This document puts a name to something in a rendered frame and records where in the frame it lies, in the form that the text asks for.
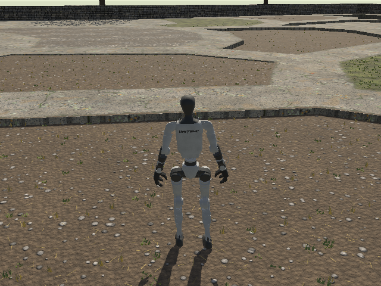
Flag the robot left upper arm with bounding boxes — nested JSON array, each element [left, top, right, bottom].
[[161, 121, 176, 155]]

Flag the robot right forearm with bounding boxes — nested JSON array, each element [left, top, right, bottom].
[[213, 144, 226, 171]]

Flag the humanoid robot head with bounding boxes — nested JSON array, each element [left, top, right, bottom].
[[179, 95, 199, 124]]

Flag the robot left hand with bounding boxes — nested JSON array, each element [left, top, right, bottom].
[[154, 171, 167, 186]]

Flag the robot left forearm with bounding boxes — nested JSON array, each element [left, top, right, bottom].
[[155, 146, 167, 173]]

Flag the robot right upper arm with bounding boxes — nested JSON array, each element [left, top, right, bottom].
[[201, 120, 218, 153]]

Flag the robot right hand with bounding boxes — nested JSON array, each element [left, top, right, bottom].
[[215, 168, 228, 184]]

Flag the left robot foot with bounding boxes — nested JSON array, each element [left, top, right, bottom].
[[175, 232, 184, 247]]

